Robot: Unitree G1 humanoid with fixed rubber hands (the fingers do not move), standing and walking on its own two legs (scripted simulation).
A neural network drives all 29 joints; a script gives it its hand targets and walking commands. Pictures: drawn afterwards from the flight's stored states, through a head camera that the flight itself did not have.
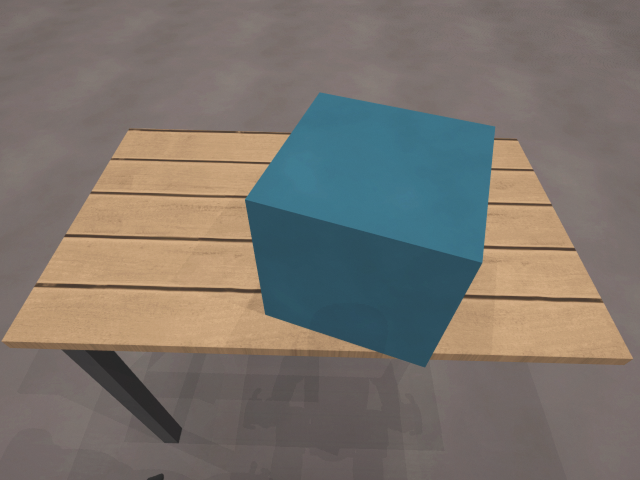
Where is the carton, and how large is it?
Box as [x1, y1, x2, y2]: [245, 92, 494, 366]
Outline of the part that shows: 319,92 245,199 265,314 425,366 482,261 494,126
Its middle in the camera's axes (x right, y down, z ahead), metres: +0.07 -0.01 +0.56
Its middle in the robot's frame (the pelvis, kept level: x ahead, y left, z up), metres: +0.43 -0.05 +0.06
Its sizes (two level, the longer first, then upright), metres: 0.248 0.242 0.245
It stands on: a table, 0.70 m high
